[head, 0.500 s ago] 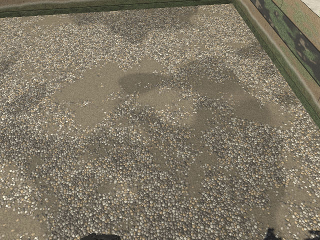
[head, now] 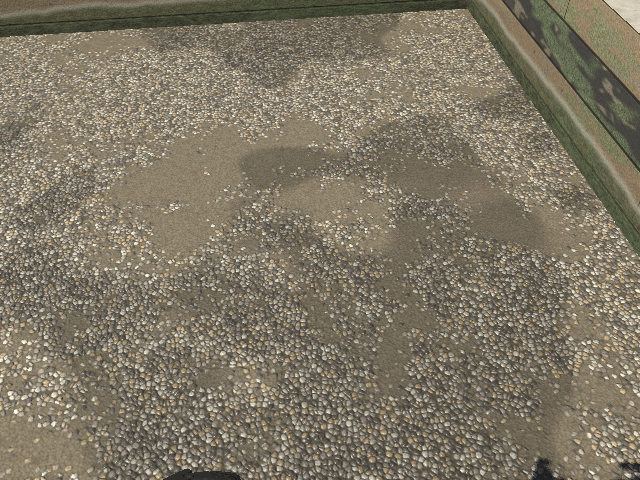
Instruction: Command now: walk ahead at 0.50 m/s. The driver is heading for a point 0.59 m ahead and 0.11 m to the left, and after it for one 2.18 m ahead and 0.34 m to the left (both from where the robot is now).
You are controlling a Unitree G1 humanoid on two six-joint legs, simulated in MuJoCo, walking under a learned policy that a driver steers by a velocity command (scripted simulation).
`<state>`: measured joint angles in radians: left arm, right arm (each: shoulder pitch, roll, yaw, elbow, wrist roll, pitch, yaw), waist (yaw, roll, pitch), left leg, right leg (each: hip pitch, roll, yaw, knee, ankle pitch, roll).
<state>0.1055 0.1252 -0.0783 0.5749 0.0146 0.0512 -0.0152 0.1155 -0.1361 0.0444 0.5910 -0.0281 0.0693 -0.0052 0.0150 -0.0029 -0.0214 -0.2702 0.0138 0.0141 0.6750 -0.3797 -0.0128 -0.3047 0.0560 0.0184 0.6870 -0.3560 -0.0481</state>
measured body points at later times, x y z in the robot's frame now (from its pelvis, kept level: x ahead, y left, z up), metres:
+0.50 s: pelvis +0.00 +0.00 +0.00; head -0.01 +0.00 +0.45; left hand +0.20 +0.18 -0.07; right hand +0.20 -0.19 -0.08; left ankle -0.01 +0.13 -0.72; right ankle +0.01 -0.09 -0.72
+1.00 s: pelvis +0.01 +0.00 +0.03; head +0.02 -0.01 +0.48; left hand +0.16 +0.21 -0.08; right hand +0.17 -0.22 -0.08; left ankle -0.01 +0.13 -0.72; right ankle +0.01 -0.09 -0.72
